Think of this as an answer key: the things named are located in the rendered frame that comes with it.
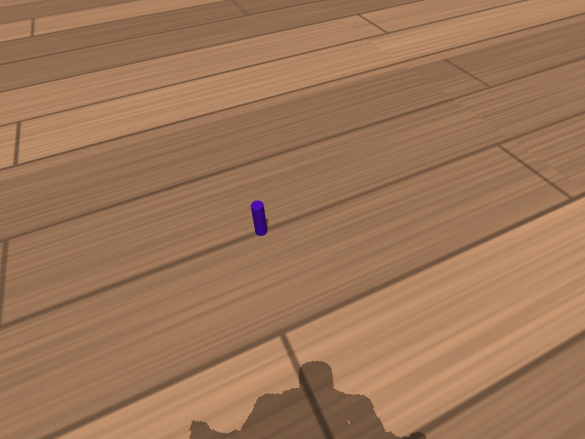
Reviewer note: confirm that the can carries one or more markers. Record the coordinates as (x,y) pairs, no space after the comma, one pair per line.
(259,220)

